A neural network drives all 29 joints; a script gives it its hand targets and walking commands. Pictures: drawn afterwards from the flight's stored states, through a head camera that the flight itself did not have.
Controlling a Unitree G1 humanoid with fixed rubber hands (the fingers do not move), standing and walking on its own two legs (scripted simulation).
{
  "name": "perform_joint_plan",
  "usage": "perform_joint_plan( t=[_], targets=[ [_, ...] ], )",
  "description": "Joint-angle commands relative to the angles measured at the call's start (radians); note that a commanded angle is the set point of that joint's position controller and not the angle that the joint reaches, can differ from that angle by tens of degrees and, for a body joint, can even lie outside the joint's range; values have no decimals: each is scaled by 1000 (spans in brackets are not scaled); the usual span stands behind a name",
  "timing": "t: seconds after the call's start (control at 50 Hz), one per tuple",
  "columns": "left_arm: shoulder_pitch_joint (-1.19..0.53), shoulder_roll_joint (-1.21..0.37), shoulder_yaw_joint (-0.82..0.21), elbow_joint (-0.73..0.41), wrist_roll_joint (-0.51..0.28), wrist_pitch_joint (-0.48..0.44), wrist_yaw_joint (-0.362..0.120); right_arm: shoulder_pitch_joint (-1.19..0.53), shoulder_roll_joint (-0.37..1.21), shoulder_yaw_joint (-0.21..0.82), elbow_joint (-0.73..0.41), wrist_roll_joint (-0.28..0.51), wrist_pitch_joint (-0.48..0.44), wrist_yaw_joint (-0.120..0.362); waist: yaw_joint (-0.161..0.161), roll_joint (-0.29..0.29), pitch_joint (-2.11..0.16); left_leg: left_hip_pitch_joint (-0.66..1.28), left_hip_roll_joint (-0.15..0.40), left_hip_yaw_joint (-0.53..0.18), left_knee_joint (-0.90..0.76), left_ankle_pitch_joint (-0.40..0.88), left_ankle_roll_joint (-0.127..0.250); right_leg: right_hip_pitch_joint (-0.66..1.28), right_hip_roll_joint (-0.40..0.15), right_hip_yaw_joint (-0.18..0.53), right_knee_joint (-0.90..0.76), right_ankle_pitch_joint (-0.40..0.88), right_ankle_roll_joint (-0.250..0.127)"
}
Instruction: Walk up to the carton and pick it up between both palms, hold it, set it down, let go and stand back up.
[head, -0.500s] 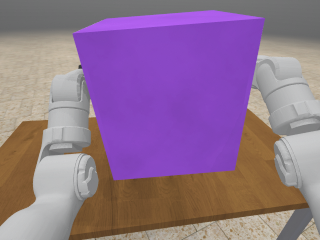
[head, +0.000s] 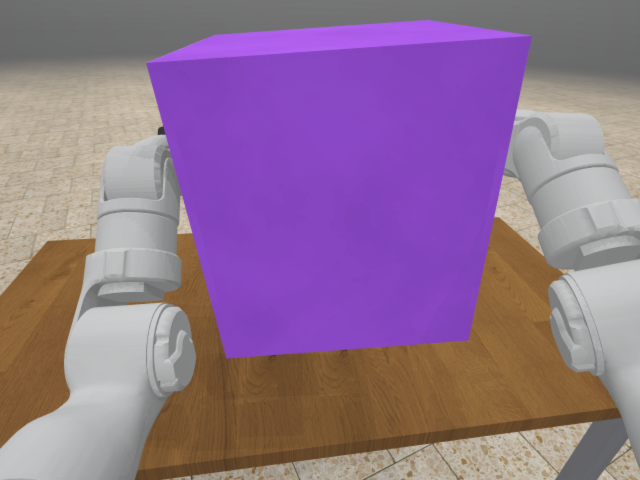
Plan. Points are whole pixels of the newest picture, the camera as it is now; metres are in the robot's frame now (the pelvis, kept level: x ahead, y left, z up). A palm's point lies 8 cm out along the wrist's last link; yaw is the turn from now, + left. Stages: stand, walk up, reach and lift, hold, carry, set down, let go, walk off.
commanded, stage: hold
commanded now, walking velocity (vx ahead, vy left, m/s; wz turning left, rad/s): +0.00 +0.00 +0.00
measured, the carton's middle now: (333, 178) +0.36 +0.01 +0.30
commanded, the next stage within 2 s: none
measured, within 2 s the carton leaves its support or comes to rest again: neither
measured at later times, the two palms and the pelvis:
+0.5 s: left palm (179, 161) +0.37 +0.19 +0.32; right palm (492, 138) +0.37 -0.16 +0.35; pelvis +0.00 +0.00 +0.00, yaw +0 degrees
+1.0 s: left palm (180, 163) +0.37 +0.19 +0.31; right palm (493, 142) +0.37 -0.16 +0.35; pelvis +0.00 +0.00 +0.00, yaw +0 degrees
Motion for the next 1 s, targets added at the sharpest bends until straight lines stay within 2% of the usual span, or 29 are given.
perform_joint_plan(
  t=[0.0, 0.02, 0.04, 0.06, 0.08, 0.1, 0.12, 0.16, 0.18, 0.2, 0.22, 0.24, 0.34, 0.42, 0.46, 0.48, 0.54, 0.58, 0.6, 0.66, 0.72, 0.76, 0.8, 0.82, 0.86, 0.88, 0.9, 0.94, 0.98],
  targets=[
    [-834, -606, -280, -245, -164, -98, -149, -753, 601, 53, -371, 196, -33, 131, -19, 89, -296, 250, -66, 34, 12, 296, -28, 37, 43, -25, -22, 249, 29],
    [-864, -596, -276, -265, -165, -97, -151, -739, 595, 51, -350, 196, -27, 129, -26, 93, -294, 252, -69, 41, 7, 292, -25, 30, 44, -31, -21, 241, 30],
    [-861, -587, -279, -306, -166, -96, -149, -740, 608, 58, -387, 204, -29, 130, -15, 91, -319, 263, -66, 43, 13, 302, -23, 38, 44, -28, -17, 252, 31],
    [-868, -602, -278, -291, -167, -98, -148, -744, 602, 53, -369, 206, -31, 131, -21, 102, -301, 251, -63, 35, 9, 301, -29, 25, 48, -33, -12, 245, 28],
    [-847, -597, -273, -284, -170, -95, -149, -763, 606, 68, -408, 215, -31, 130, -9, 76, -316, 245, -66, 41, 9, 306, -24, 46, 46, -28, -14, 259, 27],
    [-834, -617, -290, -271, -176, -90, -149, -757, 611, 62, -381, 214, -29, 130, -17, 105, -291, 235, -67, 40, 15, 316, -29, 33, 49, -32, -12, 265, 27],
    [-852, -603, -288, -311, -178, -89, -150, -736, 600, 63, -404, 221, -27, 129, -12, 103, -312, 241, -64, 39, 16, 316, -29, 49, 45, -27, -12, 272, 28],
    [-841, -598, -283, -293, -175, -90, -150, -745, 605, 65, -395, 212, -26, 127, -16, 75, -312, 244, -67, 40, 14, 305, -28, 42, 47, -30, -13, 266, 33],
    [-853, -592, -288, -331, -175, -94, -149, -730, 608, 73, -408, 213, -24, 128, -8, 92, -313, 239, -68, 34, 15, 320, -27, 43, 47, -31, -9, 272, 33],
    [-832, -594, -276, -285, -169, -91, -146, -767, 626, 97, -432, 217, -26, 126, 1, 54, -334, 249, -71, 42, 17, 325, -20, 52, 49, -30, -10, 283, 37],
    [-836, -602, -294, -330, -180, -92, -146, -751, 631, 80, -443, 214, -29, 123, -8, 66, -350, 263, -71, 35, 18, 338, -22, 59, 49, -31, -11, 291, 30],
    [-846, -599, -283, -289, -178, -95, -147, -776, 635, 86, -426, 212, -29, 123, -9, 46, -324, 252, -74, 45, 16, 327, -20, 48, 47, -25, -15, 282, 36],
    [-896, -622, -308, -322, -201, -102, -140, -786, 636, 57, -415, 204, -32, 130, -21, 81, -339, 232, -66, 44, 7, 260, -23, 19, 45, -27, -12, 219, 31],
    [-890, -598, -292, -305, -190, -100, -137, -771, 641, 71, -392, 206, -26, 135, -8, 77, -339, 225, -70, 52, 13, 270, -23, 31, 44, -25, -7, 243, 35],
    [-880, -593, -288, -286, -185, -98, -141, -761, 624, 65, -390, 201, -24, 129, -19, 62, -325, 224, -71, 45, 9, 251, -18, 41, 42, -26, -11, 234, 40],
    [-886, -595, -277, -288, -185, -96, -143, -776, 631, 64, -387, 207, -24, 133, -2, 70, -333, 221, -68, 40, 5, 233, -14, 19, 44, -28, -13, 206, 35],
    [-865, -583, -284, -269, -189, -98, -146, -757, 632, 65, -383, 205, -24, 130, -15, 53, -338, 237, -71, 45, 11, 267, -13, 29, 42, -21, -17, 244, 37],
    [-826, -595, -283, -239, -176, -91, -150, -730, 610, 58, -360, 200, -22, 123, -24, 93, -314, 258, -71, 40, 16, 312, -26, 29, 45, -28, -14, 276, 37],
    [-837, -588, -276, -267, -173, -90, -156, -721, 602, 52, -361, 203, -21, 119, -27, 88, -312, 259, -70, 44, 15, 301, -26, 39, 44, -35, -14, 271, 39],
    [-810, -574, -250, -241, -154, -84, -162, -736, 605, 65, -380, 216, -16, 117, -9, 70, -298, 251, -73, 46, 8, 304, -22, 37, 47, -28, -19, 258, 34],
    [-819, -597, -283, -257, -168, -89, -166, -731, 604, 48, -391, 198, -21, 120, -24, 84, -278, 242, -65, 42, 6, 282, -26, 29, 41, -23, -26, 240, 29],
    [-844, -610, -271, -263, -156, -93, -164, -762, 613, 51, -395, 196, -27, 125, -10, 102, -273, 235, -64, 37, -1, 266, -20, 25, 36, -27, -23, 218, 25],
    [-858, -611, -286, -252, -173, -99, -155, -774, 616, 54, -381, 188, -30, 133, -17, 89, -298, 229, -67, 47, -3, 238, -18, 8, 38, -25, -28, 189, 27],
    [-876, -616, -285, -284, -178, -106, -148, -788, 632, 67, -392, 199, -31, 138, -7, 84, -322, 229, -66, 42, 3, 257, -18, 16, 39, -24, -18, 208, 25],
    [-892, -635, -316, -318, -200, -114, -141, -804, 635, 72, -437, 205, -42, 135, -19, 76, -365, 248, -66, 36, 13, 287, -22, 31, 43, -29, -16, 237, 27],
    [-902, -628, -325, -331, -207, -115, -137, -775, 628, 71, -406, 206, -36, 134, -29, 78, -359, 263, -65, 35, 17, 309, -28, 29, 51, -30, -10, 249, 27],
    [-900, -629, -313, -327, -208, -117, -135, -769, 645, 80, -411, 207, -36, 134, -16, 59, -361, 262, -64, 35, 19, 305, -23, 25, 49, -30, -9, 256, 30],
    [-885, -624, -297, -278, -193, -105, -136, -775, 634, 60, -378, 201, -31, 131, -8, 77, -304, 230, -64, 35, 9, 247, -19, -3, 46, -34, -14, 201, 30],
    [-893, -602, -286, -269, -191, -105, -134, -761, 639, 64, -366, 193, -26, 138, -10, 65, -296, 216, -66, 41, 0, 211, -11, -7, 41, -22, -19, 178, 33]
  ],
)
